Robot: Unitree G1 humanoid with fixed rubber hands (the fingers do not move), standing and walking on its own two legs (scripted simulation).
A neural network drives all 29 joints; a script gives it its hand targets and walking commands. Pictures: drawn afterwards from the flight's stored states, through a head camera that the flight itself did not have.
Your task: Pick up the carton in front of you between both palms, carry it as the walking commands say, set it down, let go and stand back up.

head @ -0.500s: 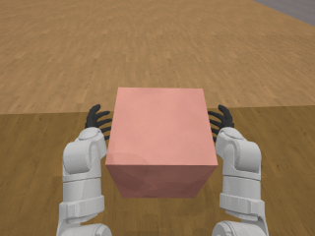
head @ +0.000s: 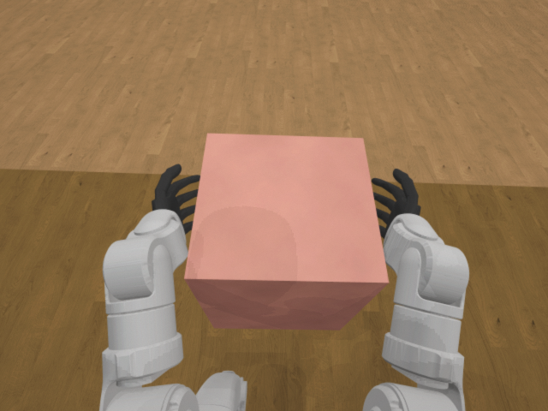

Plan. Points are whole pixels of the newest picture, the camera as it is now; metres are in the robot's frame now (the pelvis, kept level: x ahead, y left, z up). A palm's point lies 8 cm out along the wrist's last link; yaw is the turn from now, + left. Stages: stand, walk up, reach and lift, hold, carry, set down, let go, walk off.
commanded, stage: carry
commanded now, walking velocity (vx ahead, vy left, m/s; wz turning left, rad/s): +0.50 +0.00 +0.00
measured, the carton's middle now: (281, 242) +0.35 +0.03 +0.05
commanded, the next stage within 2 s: none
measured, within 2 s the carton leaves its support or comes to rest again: neither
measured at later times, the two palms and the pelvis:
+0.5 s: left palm (232, 66) +0.65 +0.15 +0.16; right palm (402, 80) +0.63 -0.16 +0.17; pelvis +0.30 +0.02 +0.03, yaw -2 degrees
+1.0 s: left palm out of the picture +0.94 +0.12 +0.20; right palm out of the picture +0.94 -0.19 +0.19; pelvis +0.60 -0.03 +0.05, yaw -2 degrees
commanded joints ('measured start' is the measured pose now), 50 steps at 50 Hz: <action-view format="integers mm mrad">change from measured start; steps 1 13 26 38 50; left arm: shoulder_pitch -658 -584 -563 -708 -536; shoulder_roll -680 -627 -584 -741 -586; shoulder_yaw -653 -524 -543 -584 -566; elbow -151 -84 -93 -77 -93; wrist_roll -220 -100 -77 -180 -122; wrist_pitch -34 20 -6 10 3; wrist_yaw -14 15 22 -10 16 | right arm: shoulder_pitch -548 -560 -547 -635 -547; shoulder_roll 577 650 599 687 560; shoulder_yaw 576 633 653 561 612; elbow -92 -22 -73 -14 -67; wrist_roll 111 190 211 151 165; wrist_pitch -11 35 10 41 35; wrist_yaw -9 2 13 2 -3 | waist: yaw -27 -186 -156 -33 -27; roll -68 214 121 -44 -156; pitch -360 -548 -353 -460 -348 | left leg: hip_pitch -167 1014 684 -100 15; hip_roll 29 292 168 14 -17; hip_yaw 15 -701 -108 -74 109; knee -166 -854 -951 113 -498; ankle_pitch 70 275 228 -57 124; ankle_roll -12 307 166 8 -7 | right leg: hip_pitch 383 -497 -400 363 332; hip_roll -290 10 -117 -341 -249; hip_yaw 339 190 58 509 167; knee -197 998 285 -129 -179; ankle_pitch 369 -101 165 249 448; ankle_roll -155 38 77 -122 -83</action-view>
